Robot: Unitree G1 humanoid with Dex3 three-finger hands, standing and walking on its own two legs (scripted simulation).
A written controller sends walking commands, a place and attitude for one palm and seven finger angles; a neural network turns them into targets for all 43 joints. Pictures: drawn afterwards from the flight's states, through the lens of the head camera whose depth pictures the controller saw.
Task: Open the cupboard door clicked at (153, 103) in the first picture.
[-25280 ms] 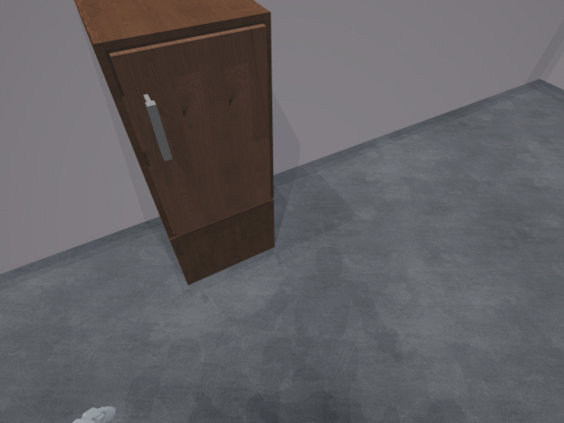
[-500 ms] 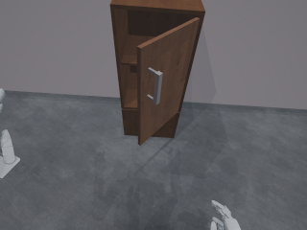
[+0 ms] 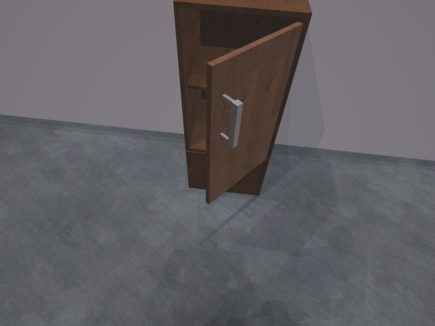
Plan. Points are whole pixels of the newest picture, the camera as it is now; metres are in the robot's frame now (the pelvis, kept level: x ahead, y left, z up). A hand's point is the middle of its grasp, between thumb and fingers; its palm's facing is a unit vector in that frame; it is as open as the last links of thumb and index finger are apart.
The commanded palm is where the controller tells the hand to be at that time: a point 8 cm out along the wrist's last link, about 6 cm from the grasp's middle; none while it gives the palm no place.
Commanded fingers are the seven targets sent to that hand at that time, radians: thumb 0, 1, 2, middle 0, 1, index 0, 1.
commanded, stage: let the arm hang, fingers relaxed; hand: left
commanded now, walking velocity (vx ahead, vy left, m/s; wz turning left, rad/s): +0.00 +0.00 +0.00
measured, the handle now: (229, 122) +0.61 +0.00 +0.00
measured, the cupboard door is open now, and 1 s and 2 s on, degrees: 50 50 50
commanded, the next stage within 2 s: look to check the result in 0.64 s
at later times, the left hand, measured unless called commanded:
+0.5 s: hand out of the picture -0.01 +0.16 -0.17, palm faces +0.02 -0.99 -0.16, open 7.4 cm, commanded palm none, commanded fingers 0.00 0.90 0.90 -0.20 -0.30 -0.20 -0.30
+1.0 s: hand out of the picture -0.01 +0.18 -0.17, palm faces +0.04 -0.98 -0.18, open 7.4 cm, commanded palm none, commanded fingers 0.00 0.90 0.90 -0.20 -0.30 -0.20 -0.30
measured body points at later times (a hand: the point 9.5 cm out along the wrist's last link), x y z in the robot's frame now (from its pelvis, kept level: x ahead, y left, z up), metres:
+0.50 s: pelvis +0.00 +0.01 +0.00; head +0.00 +0.00 +0.45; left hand -0.01 +0.21 -0.16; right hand -0.03 -0.20 -0.16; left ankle +0.03 +0.13 -0.74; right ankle -0.01 -0.09 -0.74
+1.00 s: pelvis +0.00 +0.02 +0.00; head +0.02 +0.01 +0.45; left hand -0.01 +0.23 -0.16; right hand -0.02 -0.18 -0.16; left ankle +0.02 +0.13 -0.74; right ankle -0.01 -0.09 -0.74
